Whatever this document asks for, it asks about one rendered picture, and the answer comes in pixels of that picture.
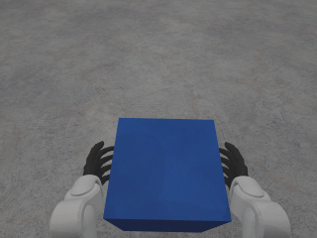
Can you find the right robot hand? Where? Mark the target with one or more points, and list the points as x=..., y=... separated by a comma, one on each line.
x=236, y=164

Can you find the robot right forearm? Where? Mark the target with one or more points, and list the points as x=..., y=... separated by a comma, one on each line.
x=260, y=217

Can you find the robot left forearm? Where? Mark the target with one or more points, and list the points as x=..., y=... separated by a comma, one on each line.
x=75, y=216

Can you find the left robot hand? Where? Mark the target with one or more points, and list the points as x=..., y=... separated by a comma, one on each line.
x=94, y=163

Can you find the carton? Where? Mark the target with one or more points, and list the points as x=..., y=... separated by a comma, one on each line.
x=166, y=176

